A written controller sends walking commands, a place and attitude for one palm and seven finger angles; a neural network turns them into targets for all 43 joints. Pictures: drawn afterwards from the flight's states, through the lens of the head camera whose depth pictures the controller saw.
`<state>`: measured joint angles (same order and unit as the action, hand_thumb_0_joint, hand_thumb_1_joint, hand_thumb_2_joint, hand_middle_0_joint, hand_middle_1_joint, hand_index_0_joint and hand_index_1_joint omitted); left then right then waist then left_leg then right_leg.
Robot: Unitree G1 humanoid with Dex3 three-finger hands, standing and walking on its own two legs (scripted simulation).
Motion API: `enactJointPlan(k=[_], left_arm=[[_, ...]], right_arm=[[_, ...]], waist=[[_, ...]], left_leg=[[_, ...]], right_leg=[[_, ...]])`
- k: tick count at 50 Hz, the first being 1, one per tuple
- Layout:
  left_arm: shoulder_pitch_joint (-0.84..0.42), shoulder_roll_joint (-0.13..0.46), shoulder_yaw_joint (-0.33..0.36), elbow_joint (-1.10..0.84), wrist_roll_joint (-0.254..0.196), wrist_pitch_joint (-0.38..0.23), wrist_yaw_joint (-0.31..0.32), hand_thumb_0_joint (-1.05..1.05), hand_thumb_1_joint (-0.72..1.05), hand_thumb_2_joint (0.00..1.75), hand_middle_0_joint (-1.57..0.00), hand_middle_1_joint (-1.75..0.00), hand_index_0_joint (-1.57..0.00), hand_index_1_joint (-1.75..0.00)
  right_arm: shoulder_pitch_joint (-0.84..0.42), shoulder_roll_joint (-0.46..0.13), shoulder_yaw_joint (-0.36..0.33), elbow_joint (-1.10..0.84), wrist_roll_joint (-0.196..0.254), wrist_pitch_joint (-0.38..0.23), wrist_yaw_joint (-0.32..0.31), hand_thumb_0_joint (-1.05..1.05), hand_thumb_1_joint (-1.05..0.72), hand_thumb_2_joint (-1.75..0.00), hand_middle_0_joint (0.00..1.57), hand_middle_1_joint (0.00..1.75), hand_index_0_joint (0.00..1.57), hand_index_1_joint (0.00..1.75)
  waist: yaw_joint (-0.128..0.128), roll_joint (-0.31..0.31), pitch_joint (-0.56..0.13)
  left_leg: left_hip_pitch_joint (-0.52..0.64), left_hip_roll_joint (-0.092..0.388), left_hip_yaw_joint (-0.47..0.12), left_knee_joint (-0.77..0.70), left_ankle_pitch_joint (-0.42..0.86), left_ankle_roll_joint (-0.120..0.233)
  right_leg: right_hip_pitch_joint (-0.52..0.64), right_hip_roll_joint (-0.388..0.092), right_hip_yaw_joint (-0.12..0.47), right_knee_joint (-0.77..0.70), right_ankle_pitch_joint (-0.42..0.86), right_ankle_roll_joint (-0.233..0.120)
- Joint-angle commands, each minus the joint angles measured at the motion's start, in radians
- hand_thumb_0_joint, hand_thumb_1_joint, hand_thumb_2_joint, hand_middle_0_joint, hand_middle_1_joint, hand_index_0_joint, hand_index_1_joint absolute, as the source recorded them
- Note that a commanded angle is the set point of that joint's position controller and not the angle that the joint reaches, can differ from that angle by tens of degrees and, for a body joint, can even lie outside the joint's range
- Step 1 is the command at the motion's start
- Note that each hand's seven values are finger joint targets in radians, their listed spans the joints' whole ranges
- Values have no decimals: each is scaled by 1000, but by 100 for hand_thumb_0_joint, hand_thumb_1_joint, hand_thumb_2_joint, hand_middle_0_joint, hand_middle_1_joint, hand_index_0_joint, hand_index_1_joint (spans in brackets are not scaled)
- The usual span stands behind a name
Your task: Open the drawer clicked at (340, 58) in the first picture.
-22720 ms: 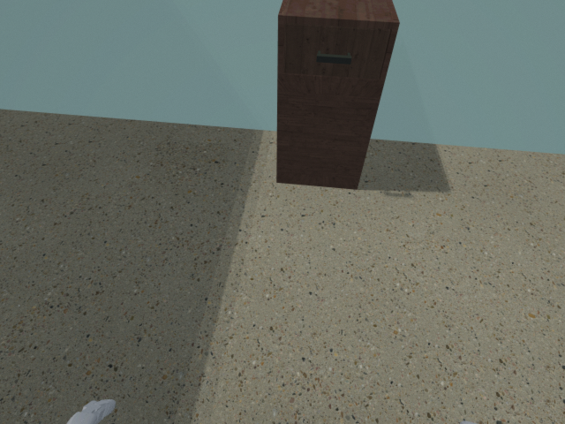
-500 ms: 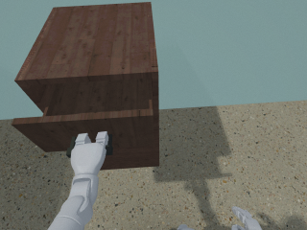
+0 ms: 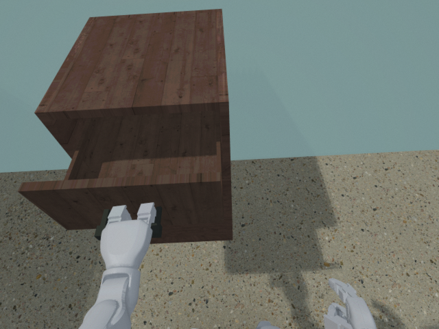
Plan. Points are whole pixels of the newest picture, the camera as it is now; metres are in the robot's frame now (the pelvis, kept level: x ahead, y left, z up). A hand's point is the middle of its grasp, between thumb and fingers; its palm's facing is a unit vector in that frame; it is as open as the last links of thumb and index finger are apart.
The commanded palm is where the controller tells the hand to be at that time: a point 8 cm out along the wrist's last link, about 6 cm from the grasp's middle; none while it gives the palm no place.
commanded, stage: pull the drawer open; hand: left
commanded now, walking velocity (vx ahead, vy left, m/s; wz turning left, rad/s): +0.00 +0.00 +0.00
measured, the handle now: (130, 222) +0.32 +0.21 -0.03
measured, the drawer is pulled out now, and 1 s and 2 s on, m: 0.18 0.29 0.29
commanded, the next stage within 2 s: open the thumb to release the handle in 1.24 s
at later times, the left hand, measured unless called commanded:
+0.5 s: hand (133, 278) +0.22 +0.18 -0.05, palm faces -0.02 -0.10 -1.00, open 5.6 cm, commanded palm +0.18 +0.18 +0.01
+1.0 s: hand (128, 309) +0.17 +0.18 -0.05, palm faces -0.04 -0.12 -0.99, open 5.6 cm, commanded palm +0.13 +0.18 +0.01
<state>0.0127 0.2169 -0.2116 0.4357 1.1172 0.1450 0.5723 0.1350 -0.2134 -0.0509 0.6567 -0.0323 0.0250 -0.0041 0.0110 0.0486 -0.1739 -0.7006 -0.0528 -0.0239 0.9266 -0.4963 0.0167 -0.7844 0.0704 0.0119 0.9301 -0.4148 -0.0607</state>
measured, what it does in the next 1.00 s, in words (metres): stands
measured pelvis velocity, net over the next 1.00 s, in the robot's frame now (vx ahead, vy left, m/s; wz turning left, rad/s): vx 0.00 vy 0.00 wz -0.01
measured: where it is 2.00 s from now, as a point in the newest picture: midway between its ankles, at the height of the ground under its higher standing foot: outside the picture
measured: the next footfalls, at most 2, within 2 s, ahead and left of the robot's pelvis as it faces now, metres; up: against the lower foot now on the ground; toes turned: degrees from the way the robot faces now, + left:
none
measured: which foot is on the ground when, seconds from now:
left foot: down 0.00-1.00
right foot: down 0.00-1.00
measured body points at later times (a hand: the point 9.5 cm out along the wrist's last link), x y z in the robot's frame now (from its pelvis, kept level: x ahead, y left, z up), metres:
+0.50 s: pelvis +0.01 +0.00 +0.00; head +0.06 -0.03 +0.44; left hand +0.22 +0.18 +0.01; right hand +0.22 -0.22 -0.11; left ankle -0.03 +0.11 -0.68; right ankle +0.02 -0.08 -0.68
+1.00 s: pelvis +0.00 +0.00 -0.02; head +0.04 -0.04 +0.43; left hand +0.17 +0.18 +0.01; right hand +0.21 -0.22 -0.11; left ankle -0.03 +0.11 -0.68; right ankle +0.02 -0.08 -0.68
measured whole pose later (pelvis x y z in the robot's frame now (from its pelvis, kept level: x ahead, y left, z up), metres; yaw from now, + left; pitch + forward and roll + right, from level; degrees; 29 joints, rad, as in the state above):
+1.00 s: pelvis +0.00 +0.00 -0.02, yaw -1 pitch +15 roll +2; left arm 0.50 0.22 -0.21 0.03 1.15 0.06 0.57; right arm 0.10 -0.21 -0.02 0.56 -0.07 0.04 0.05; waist 0.05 0.04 -0.19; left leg -0.73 -0.05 0.00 1.03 -0.55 0.01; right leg -0.83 0.08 0.02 1.05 -0.47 -0.07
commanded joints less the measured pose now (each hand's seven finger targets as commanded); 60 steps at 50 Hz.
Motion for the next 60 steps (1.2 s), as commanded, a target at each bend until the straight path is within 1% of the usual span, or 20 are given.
enactJointPlan(k=[1,10,11,14,15,17,19,23,29,37,40,41,44,47,48,49,53,57,59,60], left_arm=[[-84,65,36,-301,7,-27,66,0,90,90,-40,-135,-40,-135],[131,64,42,-426,9,-32,70,0,90,90,-40,-135,-40,-135],[137,85,64,-432,11,-33,72,0,90,90,-40,-135,-40,-135],[144,65,42,-466,21,-37,79,0,90,90,-40,-135,-40,-135],[189,77,60,-460,24,-40,84,0,90,90,-40,-135,-40,-135],[204,56,34,-477,30,-39,85,0,90,90,-40,-135,-40,-135],[256,76,58,-503,22,-41,83,0,90,90,-40,-135,-40,-135],[297,82,69,-507,28,-46,86,0,90,90,-40,-135,-40,-135],[347,59,34,-559,29,-53,76,0,90,90,-40,-135,-40,-135],[453,79,56,-593,32,-84,75,0,90,90,-40,-135,-40,-135],[479,67,36,-612,31,-93,67,0,90,90,-40,-135,-40,-135],[467,86,58,-625,33,-99,69,0,90,90,-40,-135,-40,-135],[480,73,38,-656,35,-105,67,0,90,90,-40,-135,-40,-135],[552,79,48,-654,33,-121,65,0,90,90,-40,-135,-40,-135],[551,75,42,-671,28,-123,61,0,90,90,-40,-135,-40,-135],[567,95,66,-683,22,-128,60,0,90,90,-40,-135,-40,-135],[587,92,59,-686,29,-140,59,0,90,90,-40,-135,-40,-135],[628,87,62,-693,25,-150,55,0,90,90,-40,-135,-40,-135],[653,103,76,-715,18,-153,50,0,90,90,-40,-135,-40,-135],[660,91,60,-715,19,-154,48,0,90,90,-40,-135,-40,-135]], right_arm=[[-84,-101,-27,-152,3,-43,-3,0,-90,-90,20,30,20,30],[-124,-94,-21,-182,-4,-33,12,0,-90,-90,20,30,20,30],[-127,-94,-21,-181,-4,-28,12,0,-90,-90,20,30,20,30],[-137,-96,-21,-187,-10,-29,17,0,-90,-90,20,30,20,30],[-139,-93,-19,-188,-10,-29,17,0,-90,-90,20,30,20,30],[-144,-90,-18,-194,-13,-27,21,0,-90,-90,20,30,20,30],[-151,-93,-16,-203,-11,-23,22,0,-90,-90,20,30,20,30],[-159,-87,-11,-207,-12,-22,24,0,-90,-90,20,30,20,30],[-166,-86,-7,-227,-14,-20,35,0,-90,-90,20,30,20,30],[-165,-79,1,-244,-19,-27,41,0,-90,-90,20,30,20,30],[-165,-80,2,-252,-22,-30,46,0,-90,-90,20,30,20,30],[-163,-81,-1,-250,-22,-27,46,0,-90,-90,20,30,20,30],[-161,-82,0,-261,-27,-29,48,0,-90,-90,20,30,20,30],[-160,-78,3,-267,-29,-38,50,0,-90,-90,20,30,20,30],[-160,-79,2,-270,-31,-38,52,0,-90,-90,20,30,20,30],[-159,-81,4,-273,-30,-37,49,0,-90,-90,20,30,20,30],[-161,-79,5,-278,-32,-42,52,0,-90,-90,20,30,20,30],[-156,-78,6,-288,-35,-48,52,0,-90,-90,20,30,20,30],[-156,-80,8,-296,-33,-43,54,0,-90,-90,20,30,20,30],[-150,-79,8,-298,-35,-46,56,0,-90,-90,20,30,20,30]], waist=[[12,-64,-308],[22,-69,-292],[26,-67,-291],[18,-52,-274],[31,-60,-282],[26,-58,-281],[39,-45,-287],[41,-76,-264],[41,-49,-250],[58,-61,-232],[51,-66,-209],[53,-65,-216],[51,-50,-221],[63,-64,-212],[55,-78,-216],[61,-78,-228],[57,-66,-182],[63,-79,-186],[69,-58,-202],[66,-78,-202]], left_leg=[[122,8,15,-91,376,5],[110,3,16,-74,405,2],[104,2,15,-76,392,1],[117,6,12,-68,396,3],[115,5,12,-64,398,3],[117,6,10,-56,401,3],[118,3,10,-55,421,0],[94,0,8,-51,384,1],[114,7,2,-45,395,3],[83,1,1,-31,353,3],[77,1,0,-24,337,5],[72,2,-2,-24,329,3],[76,0,-4,-16,322,4],[51,-4,-1,-8,302,4],[49,-4,-3,-2,296,5],[37,-8,-2,-3,288,6],[24,-9,-2,7,240,6],[11,-12,-1,17,222,6],[11,-12,0,16,237,7],[13,-12,-3,23,238,7]], right_leg=[[282,-36,30,-112,393,6],[309,-47,61,-97,511,12],[310,-45,64,-95,497,9],[271,-38,52,-91,453,5],[277,-37,56,-85,457,6],[265,-36,50,-77,454,6],[278,-35,54,-73,479,2],[272,-34,61,-67,460,6],[235,-27,44,-64,400,0],[218,-25,56,-48,368,-2],[195,-27,60,-51,346,-2],[196,-26,63,-46,342,-4],[176,-24,64,-43,313,-9],[173,-27,70,-38,304,-6],[167,-31,78,-39,307,-5],[190,-30,83,-38,315,-6],[135,-32,90,-43,243,-6],[124,-33,95,-41,213,-6],[142,-31,96,-37,235,-10],[131,-34,101,-32,236,-7]])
